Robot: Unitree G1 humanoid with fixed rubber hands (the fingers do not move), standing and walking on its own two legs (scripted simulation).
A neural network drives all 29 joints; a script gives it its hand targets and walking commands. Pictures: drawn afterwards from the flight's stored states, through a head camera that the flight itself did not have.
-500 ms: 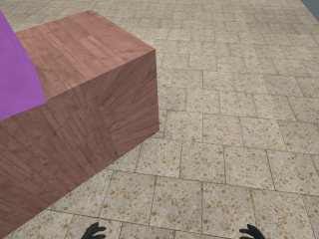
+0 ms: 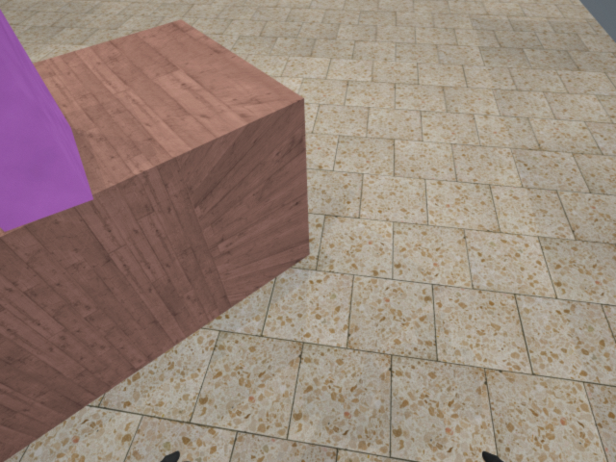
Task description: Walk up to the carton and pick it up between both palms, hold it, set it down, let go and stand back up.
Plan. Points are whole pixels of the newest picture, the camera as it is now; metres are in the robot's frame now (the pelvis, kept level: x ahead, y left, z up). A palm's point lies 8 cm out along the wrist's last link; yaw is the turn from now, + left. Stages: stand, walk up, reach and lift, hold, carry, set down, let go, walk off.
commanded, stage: walk up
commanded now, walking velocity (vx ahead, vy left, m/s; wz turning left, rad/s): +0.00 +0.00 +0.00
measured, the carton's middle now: out of the picture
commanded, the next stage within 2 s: none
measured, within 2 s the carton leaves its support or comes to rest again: neither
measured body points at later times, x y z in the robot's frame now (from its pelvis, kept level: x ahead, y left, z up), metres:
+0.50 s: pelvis +0.02 +0.09 -0.01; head +0.04 +0.11 +0.44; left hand -0.02 +0.38 -0.13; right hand +0.24 -0.12 -0.11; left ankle +0.09 +0.27 -0.72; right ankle -0.02 -0.11 -0.73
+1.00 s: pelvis +0.14 +0.19 -0.02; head +0.14 +0.15 +0.43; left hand +0.04 +0.43 -0.12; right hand +0.33 +0.01 -0.16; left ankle +0.09 +0.28 -0.67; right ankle +0.21 +0.13 -0.73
